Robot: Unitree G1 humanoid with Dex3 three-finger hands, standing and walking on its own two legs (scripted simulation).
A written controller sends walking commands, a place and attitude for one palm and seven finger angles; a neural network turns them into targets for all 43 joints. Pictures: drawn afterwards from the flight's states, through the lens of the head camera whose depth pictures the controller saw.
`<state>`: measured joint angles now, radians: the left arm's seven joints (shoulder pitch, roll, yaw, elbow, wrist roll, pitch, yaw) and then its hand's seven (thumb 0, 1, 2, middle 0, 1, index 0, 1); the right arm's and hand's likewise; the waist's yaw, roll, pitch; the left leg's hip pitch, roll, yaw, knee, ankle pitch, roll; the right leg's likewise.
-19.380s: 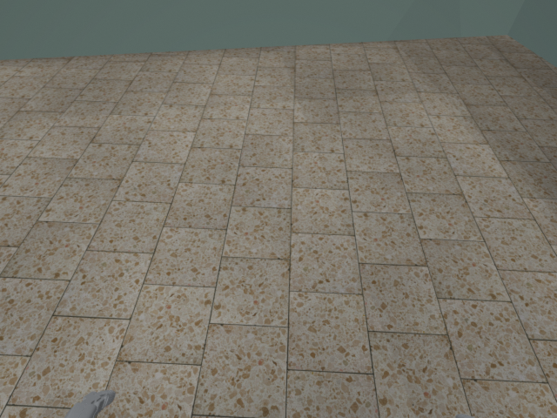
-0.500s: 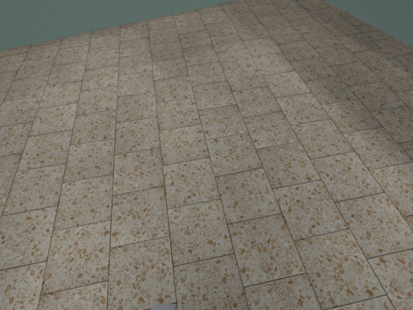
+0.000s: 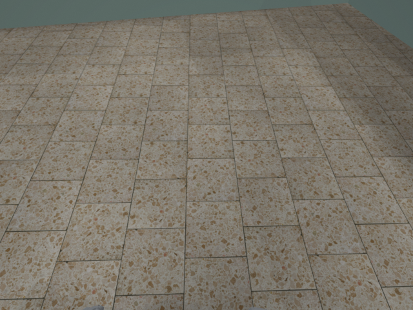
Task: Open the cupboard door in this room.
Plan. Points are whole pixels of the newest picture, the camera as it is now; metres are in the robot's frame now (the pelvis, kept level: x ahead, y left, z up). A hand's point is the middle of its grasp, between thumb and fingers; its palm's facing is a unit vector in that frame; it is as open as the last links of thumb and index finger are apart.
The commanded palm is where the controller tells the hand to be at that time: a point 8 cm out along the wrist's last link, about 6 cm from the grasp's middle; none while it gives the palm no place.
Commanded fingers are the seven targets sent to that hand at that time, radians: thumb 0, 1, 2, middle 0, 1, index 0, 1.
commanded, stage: turn or walk to find it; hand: left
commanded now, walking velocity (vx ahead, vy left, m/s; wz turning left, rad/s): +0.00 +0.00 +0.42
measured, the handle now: out of the picture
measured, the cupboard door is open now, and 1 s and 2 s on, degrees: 0 0 0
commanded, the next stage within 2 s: stand and wait in 0.24 s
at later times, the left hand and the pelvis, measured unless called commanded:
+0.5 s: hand out of the picture -0.02 +0.17 -0.16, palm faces +0.28 -0.93 -0.25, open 7.3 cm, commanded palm none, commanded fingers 0.00 0.90 0.90 -0.20 -0.30 -0.20 -0.30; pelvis -0.02 -0.03 +0.00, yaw +14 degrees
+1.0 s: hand out of the picture -0.06 +0.24 -0.16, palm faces +0.46 -0.85 -0.25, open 7.3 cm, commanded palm none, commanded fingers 0.00 0.90 0.90 -0.20 -0.30 -0.20 -0.30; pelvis -0.06 +0.00 +0.00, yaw +26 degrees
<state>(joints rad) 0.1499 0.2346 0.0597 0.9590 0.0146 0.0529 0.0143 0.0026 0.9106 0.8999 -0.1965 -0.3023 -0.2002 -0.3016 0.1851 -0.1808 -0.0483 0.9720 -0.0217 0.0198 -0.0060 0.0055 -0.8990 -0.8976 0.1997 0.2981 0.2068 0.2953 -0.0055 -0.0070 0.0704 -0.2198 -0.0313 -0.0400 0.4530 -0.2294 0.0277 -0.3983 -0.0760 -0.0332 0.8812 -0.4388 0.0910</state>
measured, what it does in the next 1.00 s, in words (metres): steps on the spot, turning left: right foot, then left foot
